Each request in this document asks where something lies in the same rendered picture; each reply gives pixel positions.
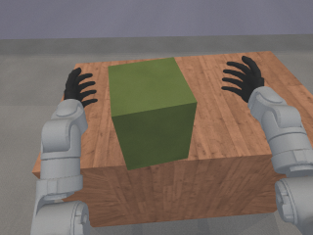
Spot robot left upper arm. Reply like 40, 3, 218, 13
32, 200, 91, 235

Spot robot right upper arm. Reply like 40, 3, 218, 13
275, 175, 313, 235

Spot left robot forearm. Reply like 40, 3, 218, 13
30, 99, 88, 235

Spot carton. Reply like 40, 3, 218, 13
108, 57, 198, 170

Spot robot right hand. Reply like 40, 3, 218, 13
221, 56, 265, 103

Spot right robot forearm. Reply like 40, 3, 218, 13
247, 86, 313, 178

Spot robot left hand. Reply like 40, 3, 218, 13
64, 68, 98, 108

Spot pedestal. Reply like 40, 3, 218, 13
32, 51, 313, 228

